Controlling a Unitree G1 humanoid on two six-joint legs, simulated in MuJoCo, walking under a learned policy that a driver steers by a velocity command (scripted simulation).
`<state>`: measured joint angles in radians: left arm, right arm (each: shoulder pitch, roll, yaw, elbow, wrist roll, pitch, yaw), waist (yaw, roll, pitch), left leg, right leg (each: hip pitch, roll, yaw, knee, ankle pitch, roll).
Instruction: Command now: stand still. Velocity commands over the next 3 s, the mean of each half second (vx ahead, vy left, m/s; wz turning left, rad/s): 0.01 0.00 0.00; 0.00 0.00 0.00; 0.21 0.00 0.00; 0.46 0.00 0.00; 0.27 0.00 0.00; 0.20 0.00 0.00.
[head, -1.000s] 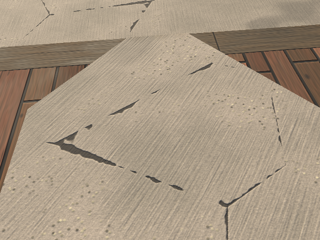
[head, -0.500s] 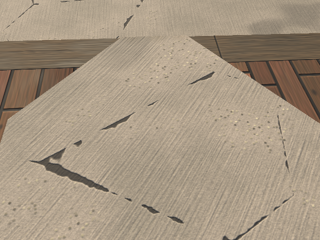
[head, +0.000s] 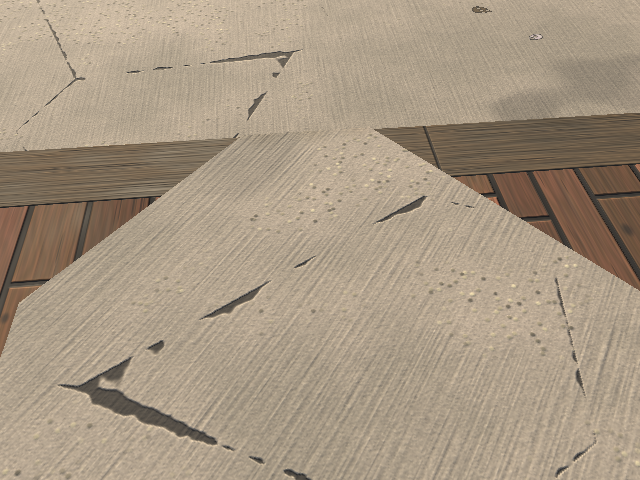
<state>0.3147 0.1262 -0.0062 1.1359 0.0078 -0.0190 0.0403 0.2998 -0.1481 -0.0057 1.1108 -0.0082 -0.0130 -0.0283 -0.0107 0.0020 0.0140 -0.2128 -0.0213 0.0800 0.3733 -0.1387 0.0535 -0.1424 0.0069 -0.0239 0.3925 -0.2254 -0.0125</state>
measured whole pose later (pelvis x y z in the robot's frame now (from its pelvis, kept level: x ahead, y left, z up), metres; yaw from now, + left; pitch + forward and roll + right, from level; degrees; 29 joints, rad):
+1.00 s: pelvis +0.03 -0.01 +0.00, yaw +0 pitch -1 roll +0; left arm 0.35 0.11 -0.02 1.16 0.01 -0.02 0.05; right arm 0.33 -0.11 0.00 1.17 -0.01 -0.01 -0.04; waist -0.01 -0.01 0.02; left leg -0.18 -0.02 0.07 0.39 -0.19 0.04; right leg -0.10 0.01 -0.02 0.39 -0.26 -0.02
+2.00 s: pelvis +0.37 -0.01 +0.00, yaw -1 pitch -1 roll +1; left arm 0.24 0.18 0.05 0.97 0.03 -0.07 -0.02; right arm 0.34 -0.19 -0.05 1.06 -0.02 -0.09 0.00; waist 0.00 -0.02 0.05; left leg -0.15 -0.10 0.12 0.36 -0.19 0.12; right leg -0.52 -0.07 0.00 1.13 -0.25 -0.08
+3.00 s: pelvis +0.67 -0.07 -0.01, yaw +0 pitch +0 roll +0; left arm 0.32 0.18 0.06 1.01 0.02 -0.08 0.00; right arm 0.40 -0.18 -0.06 1.10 -0.02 -0.04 -0.01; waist 0.01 0.03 -0.01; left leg -0.22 0.03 0.01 0.68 -0.42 0.06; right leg -0.20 0.04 -0.09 0.47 -0.27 -0.08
